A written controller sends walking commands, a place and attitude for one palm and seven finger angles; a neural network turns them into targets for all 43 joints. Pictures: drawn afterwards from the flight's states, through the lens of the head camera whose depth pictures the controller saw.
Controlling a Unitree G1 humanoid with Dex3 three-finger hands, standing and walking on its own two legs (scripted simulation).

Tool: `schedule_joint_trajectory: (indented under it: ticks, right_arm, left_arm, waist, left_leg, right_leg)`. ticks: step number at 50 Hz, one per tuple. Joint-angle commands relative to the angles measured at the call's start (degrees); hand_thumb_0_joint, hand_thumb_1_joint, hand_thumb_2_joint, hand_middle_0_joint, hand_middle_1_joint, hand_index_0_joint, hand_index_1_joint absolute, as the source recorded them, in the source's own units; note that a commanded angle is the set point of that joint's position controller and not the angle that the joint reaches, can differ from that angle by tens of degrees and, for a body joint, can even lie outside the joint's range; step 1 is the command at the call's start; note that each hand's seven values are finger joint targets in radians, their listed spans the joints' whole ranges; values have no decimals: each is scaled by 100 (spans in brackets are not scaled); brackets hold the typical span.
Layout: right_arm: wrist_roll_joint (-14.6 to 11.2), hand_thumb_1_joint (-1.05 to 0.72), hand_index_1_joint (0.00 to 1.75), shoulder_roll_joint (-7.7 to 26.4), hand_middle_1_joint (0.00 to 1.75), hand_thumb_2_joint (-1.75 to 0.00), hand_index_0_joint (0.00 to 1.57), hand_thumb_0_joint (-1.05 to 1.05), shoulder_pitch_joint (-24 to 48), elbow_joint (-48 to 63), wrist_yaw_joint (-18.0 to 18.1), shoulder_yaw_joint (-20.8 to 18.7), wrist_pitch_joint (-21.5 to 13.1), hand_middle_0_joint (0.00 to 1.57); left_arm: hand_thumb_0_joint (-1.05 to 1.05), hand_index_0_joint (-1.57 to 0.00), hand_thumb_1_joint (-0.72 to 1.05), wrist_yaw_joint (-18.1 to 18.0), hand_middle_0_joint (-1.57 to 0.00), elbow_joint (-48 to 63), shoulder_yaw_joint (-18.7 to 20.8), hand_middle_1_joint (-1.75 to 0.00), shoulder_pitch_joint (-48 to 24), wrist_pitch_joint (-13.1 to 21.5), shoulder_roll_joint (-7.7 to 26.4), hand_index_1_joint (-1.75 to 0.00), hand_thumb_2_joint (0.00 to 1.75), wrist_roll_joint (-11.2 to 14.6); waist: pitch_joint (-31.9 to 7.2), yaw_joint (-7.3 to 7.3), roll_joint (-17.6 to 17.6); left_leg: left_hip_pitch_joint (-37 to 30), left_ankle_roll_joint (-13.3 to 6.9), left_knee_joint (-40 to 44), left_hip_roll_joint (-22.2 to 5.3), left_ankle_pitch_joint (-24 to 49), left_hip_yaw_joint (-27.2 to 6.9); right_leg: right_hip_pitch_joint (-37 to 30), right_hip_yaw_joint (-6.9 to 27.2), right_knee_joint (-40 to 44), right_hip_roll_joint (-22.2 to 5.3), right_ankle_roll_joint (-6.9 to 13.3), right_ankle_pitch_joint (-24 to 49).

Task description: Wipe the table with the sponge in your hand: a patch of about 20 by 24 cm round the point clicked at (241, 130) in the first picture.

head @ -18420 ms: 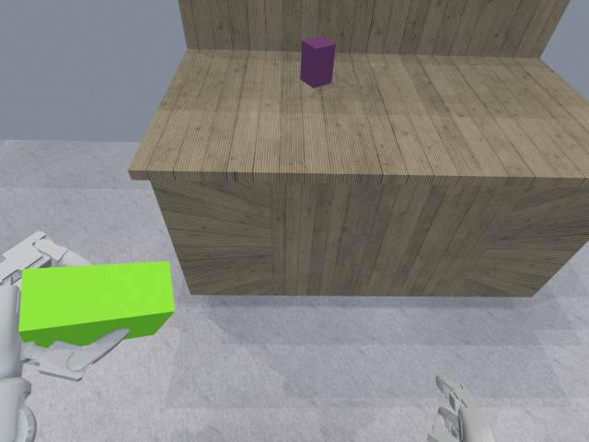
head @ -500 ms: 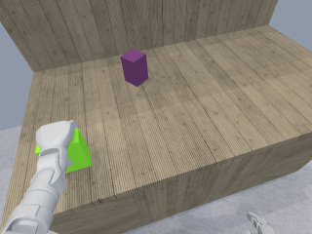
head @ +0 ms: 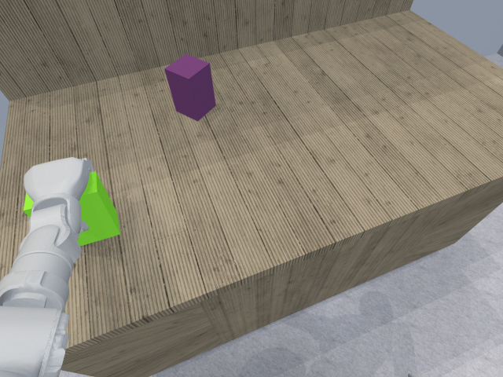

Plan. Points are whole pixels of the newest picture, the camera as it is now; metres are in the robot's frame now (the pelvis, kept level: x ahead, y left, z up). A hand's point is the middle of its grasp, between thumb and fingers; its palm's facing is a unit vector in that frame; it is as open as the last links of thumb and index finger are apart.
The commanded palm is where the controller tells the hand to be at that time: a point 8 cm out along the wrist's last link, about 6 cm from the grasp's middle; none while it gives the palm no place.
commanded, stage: wipe forward along the first lane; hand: left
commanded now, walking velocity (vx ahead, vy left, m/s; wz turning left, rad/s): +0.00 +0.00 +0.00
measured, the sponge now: (81, 219) +0.38 +0.33 -0.01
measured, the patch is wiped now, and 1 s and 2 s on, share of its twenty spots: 0.50 0.55 0.65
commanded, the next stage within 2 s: slide across to the middle lane in 0.54 s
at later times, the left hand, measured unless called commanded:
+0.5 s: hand (72, 178) +0.44 +0.35 +0.04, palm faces -0.15 +0.03 -0.99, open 9.3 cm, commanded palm +0.43 +0.34 +0.07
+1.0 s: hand (87, 167) +0.46 +0.33 +0.04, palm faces -0.11 +0.01 -0.99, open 9.3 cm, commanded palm +0.45 +0.31 +0.08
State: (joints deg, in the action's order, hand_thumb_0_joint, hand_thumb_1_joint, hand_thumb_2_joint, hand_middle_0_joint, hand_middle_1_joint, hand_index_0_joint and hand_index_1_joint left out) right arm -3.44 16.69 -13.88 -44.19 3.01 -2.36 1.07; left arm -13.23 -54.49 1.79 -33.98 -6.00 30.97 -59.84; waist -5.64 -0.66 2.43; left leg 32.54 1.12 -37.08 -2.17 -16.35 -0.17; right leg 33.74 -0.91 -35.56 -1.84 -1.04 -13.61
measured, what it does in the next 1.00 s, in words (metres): stands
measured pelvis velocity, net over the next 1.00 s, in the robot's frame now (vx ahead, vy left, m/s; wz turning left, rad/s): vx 0.03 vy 0.02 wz -0.01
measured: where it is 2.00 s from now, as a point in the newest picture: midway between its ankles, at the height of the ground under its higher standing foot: outside the picture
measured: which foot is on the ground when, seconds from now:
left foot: down 0.00-1.00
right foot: down 0.00-1.00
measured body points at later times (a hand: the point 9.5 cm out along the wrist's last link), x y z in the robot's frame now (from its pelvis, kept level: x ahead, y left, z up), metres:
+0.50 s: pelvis +0.01 +0.01 -0.01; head +0.09 +0.01 +0.44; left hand +0.44 +0.34 +0.09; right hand +0.07 -0.27 -0.13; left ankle +0.01 +0.14 -0.72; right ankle +0.04 -0.13 -0.72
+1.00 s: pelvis +0.03 +0.02 +0.00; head +0.11 +0.02 +0.45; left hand +0.46 +0.33 +0.09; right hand +0.07 -0.25 -0.13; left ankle +0.01 +0.14 -0.72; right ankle +0.03 -0.13 -0.72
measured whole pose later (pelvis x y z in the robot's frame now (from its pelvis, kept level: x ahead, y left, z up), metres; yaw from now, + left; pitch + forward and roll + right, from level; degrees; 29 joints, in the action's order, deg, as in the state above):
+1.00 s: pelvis +0.03 +0.02 +0.00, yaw -1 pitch +15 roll -2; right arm -2.8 14.9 -16.4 -45.9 0.7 -3.0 3.6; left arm -13.9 -58.8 -0.4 -42.0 -9.0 31.2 -59.6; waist -6.9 -2.8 2.2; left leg 34.1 -0.1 -37.6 -2.0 -18.9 0.1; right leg 33.8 -0.7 -32.7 -1.9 -2.1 -14.3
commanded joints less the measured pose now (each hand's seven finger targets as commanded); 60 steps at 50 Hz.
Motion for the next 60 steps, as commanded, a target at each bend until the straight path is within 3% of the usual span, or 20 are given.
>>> schedule_joint_trajectory:
  ticks: [1, 9, 12, 13, 14, 16, 19, 22, 24, 27, 29, 30, 32, 35, 40, 42, 45, 48, 54, 60]
  right_arm:
    - [-15, -90, 30, 846, 30, -90, 20, 0, -68, 523, 53, -257, -187, 20]
    - [12, -90, 30, 905, 30, -90, 20, 0, -248, 461, 12, -268, -130, 20]
    - [9, -90, 30, 916, 30, -90, 20, 0, -327, 434, 0, -265, -110, 20]
    - [11, -90, 30, 906, 30, -90, 20, 0, -347, 453, -14, -266, -108, 20]
    - [27, -90, 30, 933, 30, -90, 20, 0, -351, 417, -20, -273, -90, 20]
    - [13, -90, 30, 904, 30, -90, 20, 0, -417, 449, -28, -268, -74, 20]
    - [26, -90, 30, 986, 30, -90, 20, 0, -457, 396, -14, -242, -43, 20]
    - [21, -90, 30, 957, 30, -90, 20, 0, -560, 416, -26, -248, -31, 20]
    - [29, -90, 30, 1004, 30, -90, 20, 0, -577, 386, -17, -237, -11, 20]
    - [32, -90, 30, 995, 30, -90, 20, 0, -706, 417, -18, -232, -1, 20]
    - [50, -90, 30, 1028, 30, -90, 20, 0, -748, 386, -13, -238, 29, 20]
    - [44, -90, 30, 1012, 30, -90, 20, 0, -819, 405, -12, -238, 36, 20]
    - [61, -90, 30, 998, 30, -90, 20, 0, -873, 403, -36, -245, 61, 20]
    - [77, -90, 30, 920, 30, -90, 20, 0, -911, 429, -45, -322, 73, 20]
    - [52, -90, 30, 861, 30, -90, 20, 0, -777, 307, -61, -365, 76, 20]
    - [42, -90, 30, 852, 30, -90, 20, 0, -694, 266, -84, -350, 92, 20]
    - [49, -90, 30, 821, 30, -90, 20, 0, -600, 233, -133, -351, 91, 20]
    - [44, -90, 30, 781, 30, -90, 20, 0, -487, 244, -169, -345, 113, 20]
    - [42, -90, 30, 776, 30, -90, 20, 0, -354, 257, -139, -297, 109, 20]
    - [90, -90, 30, 674, 30, -90, 20, 0, -280, 297, -181, -339, 136, 20]
  left_arm:
    - [0, -120, 10, -165, -120, 264, 45, -160, -1736, -85, 1297, -160, 130, -191]
    - [0, -120, 10, -202, -120, 21, 337, -160, -1939, -7, 1656, -160, 130, -170]
    - [0, -120, 10, -208, -120, -168, 103, -160, -2220, -53, 1534, -160, 130, -247]
    - [0, -120, 10, -205, -120, -142, 68, -160, -2202, -55, 1481, -160, 130, -237]
    - [0, -120, 10, -214, -120, -137, 330, -160, -2194, -35, 1742, -160, 130, -223]
    - [0, -120, 10, -197, -120, -173, 70, -160, -2330, -54, 1533, -160, 130, -237]
    - [0, -120, 10, -174, -120, -271, 366, -160, -2583, -64, 2012, -160, 130, -262]
    - [0, -120, 10, -115, -120, -389, 58, -160, -2686, -90, 1741, -160, 130, -314]
    - [0, -120, 10, -86, -120, -361, 310, -160, -2876, -74, 2102, -160, 130, -302]
    - [0, -120, 10, -31, -120, -516, 145, -160, -2999, -61, 2051, -160, 130, -353]
    - [0, -120, 10, 10, -120, -498, 384, -160, -3016, -35, 2328, -160, 130, -341]
    - [0, -120, 10, 29, -120, -470, 235, -160, -3130, -28, 2227, -160, 130, -331]
    - [0, -120, 10, 75, -120, -590, 169, -160, -2983, -15, 2127, -160, 130, -392]
    - [0, -120, 10, 100, -120, -77, 37, -160, -2981, 91, 1747, -160, 130, -250]
    - [0, -120, 10, -27, -120, 330, 47, -160, -2915, 95, 1416, -160, 130, 100]
    - [0, -120, 10, -85, -120, 348, 66, -160, -2879, -19, 1472, -160, 130, 27]
    - [0, -120, 10, -145, -120, 438, -142, -160, -2874, -172, 1135, -160, 130, -17]
    - [0, -120, 10, -164, -120, 324, -231, -160, -2630, -290, 884, -160, 130, 7]
    - [0, -120, 10, -216, -120, 310, -146, -160, -3039, -425, 982, -160, 130, -31]
    - [0, -120, 10, -249, -120, 521, -622, -160, -3068, -449, 183, -160, 130, 10]
  waist:
    - [-1305, -187, -402]
    - [-1584, -155, -335]
    - [-1371, -305, -403]
    - [-1442, -274, -305]
    - [-1616, -207, -310]
    - [-1580, -306, -268]
    - [-1614, -308, -322]
    - [-1578, -417, -246]
    - [-1683, -375, -137]
    - [-1715, -462, -165]
    - [-1905, -389, -48]
    - [-1955, -474, -40]
    - [-1908, -433, 78]
    - [-2414, -394, 178]
    - [-2349, -364, 163]
    - [-2214, -325, 177]
    - [-2110, -305, 324]
    - [-1936, -298, 94]
    - [-1860, -316, 5]
    - [-2158, -361, 105]
  left_leg:
    - [-477, -317, 443, 245, 217, 156]
    - [-433, -312, 349, 213, 513, 124]
    - [-376, -309, 341, 195, 355, 103]
    - [-402, -313, 328, 205, 443, 114]
    - [-421, -318, 300, 190, 601, 104]
    - [-409, -313, 280, 201, 550, 110]
    - [-314, -324, 270, 186, 547, 82]
    - [-374, -312, 231, 188, 564, 88]
    - [-349, -325, 216, 177, 593, 65]
    - [-289, -328, 162, 192, 613, 71]
    - [-342, -328, 114, 176, 823, 58]
    - [-364, -336, 86, 187, 850, 87]
    - [-376, -310, 52, 183, 979, 61]
    - [-794, -298, 21, 134, 1431, 42]
    - [-1073, -280, 116, 77, 1735, 19]
    - [-1091, -265, 226, 80, 1762, 8]
    - [-1273, -246, 279, 67, 2026, -11]
    - [-1254, -237, 349, 70, 1864, -11]
    - [-1236, -244, 446, 86, 1875, -4]
    - [-1580, -197, 295, 72, 2328, 14]
  right_leg:
    - [-699, -83, 576, 196, 274, 193]
    - [-719, -75, 465, 227, 307, 492]
    - [-467, -117, 475, 233, 284, 305]
    - [-497, -120, 462, 236, 296, 391]
    - [-606, -95, 424, 237, 316, 537]
    - [-520, -122, 420, 248, 295, 503]
    - [-523, -95, 398, 247, 303, 482]
    - [-371, -136, 390, 264, 292, 479]
    - [-401, -96, 376, 261, 314, 487]
    - [-370, -111, 347, 274, 296, 532]
    - [-426, -89, 292, 279, 324, 698]
    - [-432, -97, 290, 288, 302, 752]
    - [-349, -133, 247, 301, 334, 835]
    - [-515, -144, 229, 338, 344, 1128]
    - [-708, -182, 330, 335, 335, 1349]
    - [-810, -216, 370, 326, 344, 1365]
    - [-776, -256, 380, 330, 373, 1450]
    - [-822, -286, 456, 328, 358, 1343]
    - [-963, -259, 467, 286, 368, 1450]
    - [-939, -271, 394, 294, 354, 1796]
